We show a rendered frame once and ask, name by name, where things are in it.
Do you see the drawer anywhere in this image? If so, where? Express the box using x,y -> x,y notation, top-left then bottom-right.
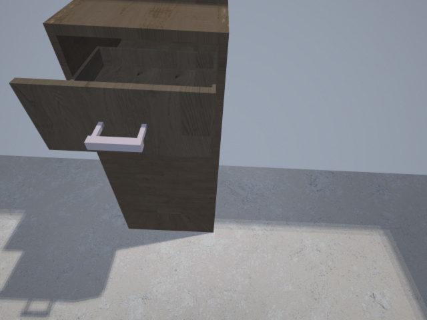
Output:
9,47 -> 218,157

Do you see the handle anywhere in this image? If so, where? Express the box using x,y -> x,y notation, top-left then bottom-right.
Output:
84,122 -> 147,152

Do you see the cabinet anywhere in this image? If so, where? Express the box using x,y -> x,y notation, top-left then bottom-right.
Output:
43,0 -> 229,233

